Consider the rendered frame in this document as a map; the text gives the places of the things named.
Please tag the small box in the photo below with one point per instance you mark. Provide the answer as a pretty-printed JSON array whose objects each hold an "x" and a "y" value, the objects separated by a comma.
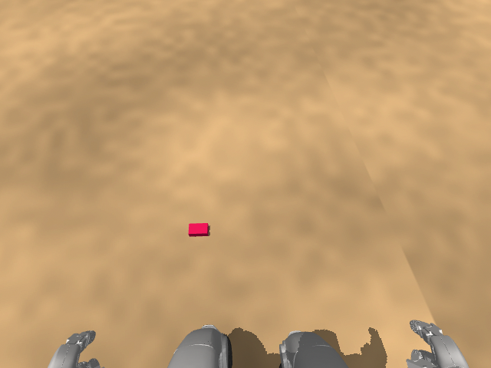
[{"x": 198, "y": 229}]

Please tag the right robot hand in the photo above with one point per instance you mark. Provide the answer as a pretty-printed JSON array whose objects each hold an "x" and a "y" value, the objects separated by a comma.
[{"x": 445, "y": 352}]

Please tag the left robot hand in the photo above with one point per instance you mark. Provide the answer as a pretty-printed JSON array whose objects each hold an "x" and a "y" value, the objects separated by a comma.
[{"x": 67, "y": 355}]

